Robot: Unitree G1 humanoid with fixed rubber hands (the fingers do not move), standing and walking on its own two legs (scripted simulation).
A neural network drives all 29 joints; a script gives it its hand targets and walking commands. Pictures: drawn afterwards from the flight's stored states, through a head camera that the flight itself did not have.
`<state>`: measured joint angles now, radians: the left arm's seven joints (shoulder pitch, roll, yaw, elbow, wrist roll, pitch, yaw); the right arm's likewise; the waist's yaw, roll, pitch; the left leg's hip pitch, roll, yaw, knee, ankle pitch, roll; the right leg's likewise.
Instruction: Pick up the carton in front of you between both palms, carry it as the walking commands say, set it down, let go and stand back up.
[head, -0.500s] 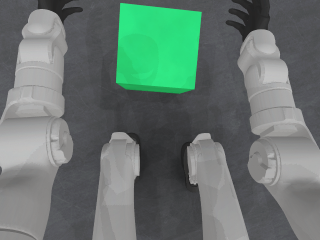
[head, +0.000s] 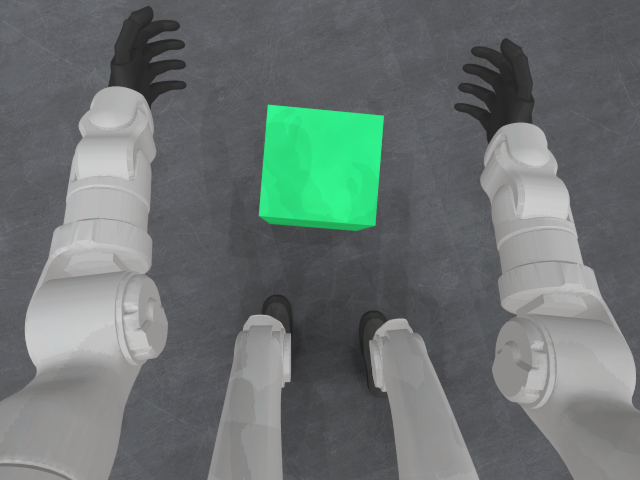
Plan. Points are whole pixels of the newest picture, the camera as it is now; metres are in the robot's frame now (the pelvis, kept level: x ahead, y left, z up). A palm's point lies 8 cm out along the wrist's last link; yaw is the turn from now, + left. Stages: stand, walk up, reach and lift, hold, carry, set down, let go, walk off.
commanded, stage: let go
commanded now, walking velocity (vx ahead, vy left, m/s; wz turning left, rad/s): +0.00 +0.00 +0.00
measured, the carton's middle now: (318, 177) +0.50 +0.01 -0.50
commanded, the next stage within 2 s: stand in 1.28 s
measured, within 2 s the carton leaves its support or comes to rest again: neither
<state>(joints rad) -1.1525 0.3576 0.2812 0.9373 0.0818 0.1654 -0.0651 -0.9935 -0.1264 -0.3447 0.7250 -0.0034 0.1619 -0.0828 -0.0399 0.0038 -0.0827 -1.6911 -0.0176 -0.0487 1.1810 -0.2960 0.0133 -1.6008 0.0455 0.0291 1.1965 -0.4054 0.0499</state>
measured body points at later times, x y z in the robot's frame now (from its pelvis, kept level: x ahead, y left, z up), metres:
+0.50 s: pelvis +0.07 -0.01 +0.11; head +0.24 +0.01 +0.52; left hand +0.37 +0.23 +0.00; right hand +0.37 -0.22 +0.01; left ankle +0.09 +0.11 -0.59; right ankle +0.06 -0.14 -0.59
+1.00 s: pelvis +0.09 -0.02 +0.15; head +0.11 -0.02 +0.60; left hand +0.25 +0.23 +0.07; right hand +0.28 -0.24 +0.07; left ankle +0.09 +0.11 -0.59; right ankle +0.06 -0.14 -0.59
